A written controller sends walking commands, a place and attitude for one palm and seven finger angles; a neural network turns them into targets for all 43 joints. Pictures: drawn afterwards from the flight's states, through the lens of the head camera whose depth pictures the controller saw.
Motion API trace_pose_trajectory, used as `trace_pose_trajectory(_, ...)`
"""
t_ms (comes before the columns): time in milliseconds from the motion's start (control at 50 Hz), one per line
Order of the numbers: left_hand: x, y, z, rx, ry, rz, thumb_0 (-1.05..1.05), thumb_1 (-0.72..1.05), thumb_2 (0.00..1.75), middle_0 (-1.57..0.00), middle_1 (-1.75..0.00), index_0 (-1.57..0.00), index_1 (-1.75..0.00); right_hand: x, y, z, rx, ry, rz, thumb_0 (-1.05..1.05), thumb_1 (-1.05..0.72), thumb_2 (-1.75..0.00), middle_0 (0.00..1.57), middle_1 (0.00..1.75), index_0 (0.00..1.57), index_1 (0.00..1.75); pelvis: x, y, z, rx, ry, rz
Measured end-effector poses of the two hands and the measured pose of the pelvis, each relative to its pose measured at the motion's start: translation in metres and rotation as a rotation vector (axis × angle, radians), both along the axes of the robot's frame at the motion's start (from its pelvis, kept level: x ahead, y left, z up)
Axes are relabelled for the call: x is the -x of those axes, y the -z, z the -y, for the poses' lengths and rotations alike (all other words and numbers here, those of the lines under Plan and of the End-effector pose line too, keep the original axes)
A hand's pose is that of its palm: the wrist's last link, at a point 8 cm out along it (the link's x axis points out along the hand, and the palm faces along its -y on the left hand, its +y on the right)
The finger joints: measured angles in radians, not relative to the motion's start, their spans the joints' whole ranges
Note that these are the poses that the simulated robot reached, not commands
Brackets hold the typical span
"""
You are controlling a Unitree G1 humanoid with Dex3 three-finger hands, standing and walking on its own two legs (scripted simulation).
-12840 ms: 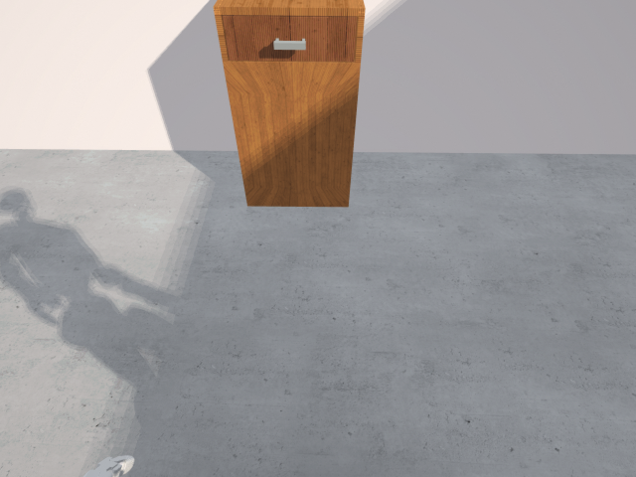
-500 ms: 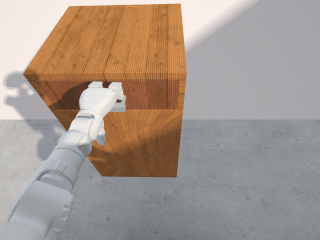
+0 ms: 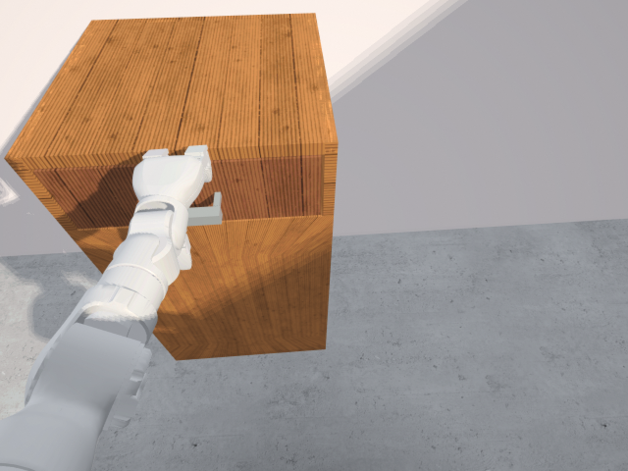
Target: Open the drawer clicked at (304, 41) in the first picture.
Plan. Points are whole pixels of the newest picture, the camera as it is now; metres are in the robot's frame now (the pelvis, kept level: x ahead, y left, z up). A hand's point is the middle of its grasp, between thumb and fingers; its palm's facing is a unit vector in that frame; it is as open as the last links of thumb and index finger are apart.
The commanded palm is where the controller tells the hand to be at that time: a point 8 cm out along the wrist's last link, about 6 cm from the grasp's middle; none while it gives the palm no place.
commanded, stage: move the hooked fingers above the handle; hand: left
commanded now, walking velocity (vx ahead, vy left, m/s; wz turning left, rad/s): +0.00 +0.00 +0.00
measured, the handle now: (189, 208) +0.52 +0.18 +0.00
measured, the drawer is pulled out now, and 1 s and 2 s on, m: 0.00 0.00 0.00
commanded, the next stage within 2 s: none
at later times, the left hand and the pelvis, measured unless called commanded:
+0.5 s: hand (188, 192) +0.48 +0.16 +0.08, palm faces +0.07 -0.02 -1.00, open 13.2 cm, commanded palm +0.44 +0.19 +0.11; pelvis +0.01 +0.02 +0.00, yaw +1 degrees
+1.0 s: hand (176, 197) +0.48 +0.18 +0.07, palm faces +0.12 -0.02 -0.99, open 13.7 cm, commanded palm +0.45 +0.18 +0.11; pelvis +0.01 +0.02 -0.01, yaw +3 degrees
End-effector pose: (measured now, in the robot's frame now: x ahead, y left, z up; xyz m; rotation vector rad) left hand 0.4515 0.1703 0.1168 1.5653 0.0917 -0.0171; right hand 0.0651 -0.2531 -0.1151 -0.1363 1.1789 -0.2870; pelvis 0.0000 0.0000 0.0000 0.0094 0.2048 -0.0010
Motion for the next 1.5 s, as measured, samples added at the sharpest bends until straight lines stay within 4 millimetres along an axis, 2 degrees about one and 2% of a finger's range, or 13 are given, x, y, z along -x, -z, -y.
trace_pose_trajectory(140, 0.024, 0.034, -0.034, 0.014, 0.055, -0.057, 0.0, -0.49, 0.3, -0.33, -1.21, -0.32, -1.22, 0.011, 0.001, 0.011, 0.049, -0.021, -0.035, 0.01, -0.91, -0.89, 0.2, 0.3, 0.2, 0.3, 0.002, 0.003, -0.003, 0.007, -0.024, -0.014)
trace_pose_trajectory(220, 0.025, 0.021, -0.021, 0.013, 0.171, 0.055, 0.0, -0.49, 0.3, -0.33, -1.2, -0.32, -1.21, 0.012, 0.008, 0.011, 0.05, -0.057, -0.078, 0.01, -0.91, -0.9, 0.2, 0.3, 0.2, 0.3, -0.002, 0.006, -0.008, 0.015, -0.06, -0.03)
trace_pose_trajectory(340, -0.001, -0.003, 0.0, 0.042, 0.125, 0.194, 0.0, -0.49, 0.3, -0.4, -1.27, -0.33, -1.21, 0.004, 0.017, -0.003, -0.007, -0.062, -0.086, 0.01, -0.91, -0.9, 0.2, 0.3, 0.2, 0.29, -0.009, 0.008, -0.015, 0.017, -0.056, -0.048)
trace_pose_trajectory(440, -0.006, -0.011, 0.008, 0.028, 0.037, 0.176, 0.0, -0.49, 0.3, -0.44, -1.3, -0.39, -1.33, -0.007, 0.02, -0.021, -0.069, -0.057, -0.067, 0.01, -0.91, -0.89, 0.2, 0.3, 0.2, 0.29, -0.012, 0.005, -0.017, 0.012, -0.028, -0.037)
trace_pose_trajectory(560, -0.005, -0.016, 0.011, 0.023, -0.007, 0.092, 0.0, -0.49, 0.3, -0.38, -1.25, -0.36, -1.33, -0.018, 0.007, -0.028, -0.07, -0.032, -0.001, 0.01, -0.91, -0.89, 0.2, 0.3, 0.2, 0.3, -0.007, 0.001, -0.013, 0.007, -0.007, -0.006)
trace_pose_trajectory(760, 0.028, 0.034, -0.031, 0.035, 0.061, -0.057, 0.0, -0.49, 0.3, -0.32, -1.2, -0.32, -1.23, -0.011, -0.003, -0.001, 0.038, -0.044, 0.02, 0.01, -0.91, -0.89, 0.2, 0.3, 0.2, 0.3, 0.001, 0.003, -0.009, 0.011, -0.019, -0.003)
trace_pose_trajectory(840, 0.032, 0.023, -0.029, 0.022, 0.16, 0.06, 0.0, -0.49, 0.3, -0.31, -1.2, -0.32, -1.22, -0.005, 0.004, 0.006, 0.058, -0.073, -0.031, 0.01, -0.91, -0.89, 0.2, 0.3, 0.2, 0.3, -0.001, 0.007, -0.01, 0.017, -0.052, -0.02)
trace_pose_trajectory(940, 0.011, 0.0, -0.015, 0.021, 0.128, 0.186, 0.0, -0.49, 0.3, -0.31, -1.2, -0.32, -1.21, -0.002, 0.015, 0.002, 0.017, -0.081, -0.074, 0.01, -0.91, -0.9, 0.2, 0.3, 0.2, 0.29, -0.005, 0.01, -0.014, 0.02, -0.068, -0.037)
trace_pose_trajectory(1120, -0.003, -0.016, 0.001, 0.008, -0.038, 0.109, 0.0, -0.49, 0.3, -0.37, -1.26, -0.36, -1.31, -0.008, 0.019, -0.022, -0.088, -0.051, -0.065, 0.01, -0.91, -0.89, 0.2, 0.3, 0.2, 0.29, -0.012, 0.003, -0.013, 0.01, -0.03, -0.02)
trace_pose_trajectory(1240, 0.011, 0.015, 0.007, 0.033, 0.022, -0.06, 0.0, -0.49, 0.3, -0.33, -1.22, -0.32, -1.26, -0.017, 0.007, -0.02, -0.066, -0.045, 0.0, 0.01, -0.91, -0.89, 0.2, 0.3, 0.2, 0.3, -0.009, 0.001, -0.007, 0.007, -0.022, 0.005)
trace_pose_trajectory(1320, 0.025, 0.034, 0.013, 0.064, 0.147, -0.047, 0.0, -0.49, 0.3, -0.33, -1.21, -0.32, -1.23, -0.021, 0.004, -0.009, -0.017, -0.056, 0.022, 0.01, -0.91, -0.89, 0.2, 0.3, 0.2, 0.3, -0.005, 0.003, -0.006, 0.006, -0.026, 0.001)
trace_pose_trajectory(1400, 0.025, 0.019, 0.003, 0.035, 0.186, 0.111, 0.0, -0.49, 0.3, -0.32, -1.21, -0.32, -1.22, -0.022, 0.009, 0.0, 0.014, -0.066, 0.012, 0.01, -0.91, -0.89, 0.2, 0.3, 0.2, 0.3, -0.005, 0.007, -0.005, 0.005, -0.03, -0.021)
trace_pose_trajectory(1500, 0.007, -0.009, -0.029, -0.027, -0.008, 0.214, 0.0, -0.49, 0.3, -0.32, -1.2, -0.32, -1.21, -0.021, 0.018, 0.002, -0.016, -0.07, -0.031, 0.01, -0.91, -0.9, 0.2, 0.3, 0.2, 0.29, -0.007, 0.007, -0.004, 0.005, -0.038, -0.036)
